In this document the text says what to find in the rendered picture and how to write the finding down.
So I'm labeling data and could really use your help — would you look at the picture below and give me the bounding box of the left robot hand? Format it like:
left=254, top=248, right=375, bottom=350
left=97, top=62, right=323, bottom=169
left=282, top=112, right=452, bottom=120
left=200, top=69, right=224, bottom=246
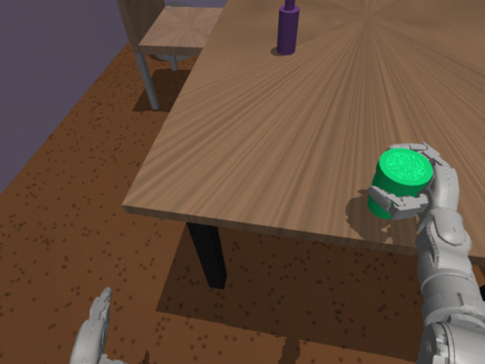
left=70, top=287, right=128, bottom=364

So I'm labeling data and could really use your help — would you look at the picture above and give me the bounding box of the right robot hand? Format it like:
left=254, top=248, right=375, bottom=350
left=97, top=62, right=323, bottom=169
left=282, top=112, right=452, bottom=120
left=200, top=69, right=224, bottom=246
left=368, top=142, right=459, bottom=220

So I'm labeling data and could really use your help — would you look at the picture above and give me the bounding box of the table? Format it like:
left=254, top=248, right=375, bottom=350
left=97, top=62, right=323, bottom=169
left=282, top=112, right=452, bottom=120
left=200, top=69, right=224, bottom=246
left=122, top=0, right=485, bottom=302

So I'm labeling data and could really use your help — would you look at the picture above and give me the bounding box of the chair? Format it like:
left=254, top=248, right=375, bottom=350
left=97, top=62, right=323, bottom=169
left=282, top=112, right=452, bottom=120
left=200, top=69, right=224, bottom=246
left=116, top=0, right=224, bottom=109

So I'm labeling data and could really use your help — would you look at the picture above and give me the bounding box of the right robot arm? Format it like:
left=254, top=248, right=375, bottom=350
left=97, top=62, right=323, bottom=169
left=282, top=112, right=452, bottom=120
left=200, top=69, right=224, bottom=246
left=415, top=209, right=485, bottom=364

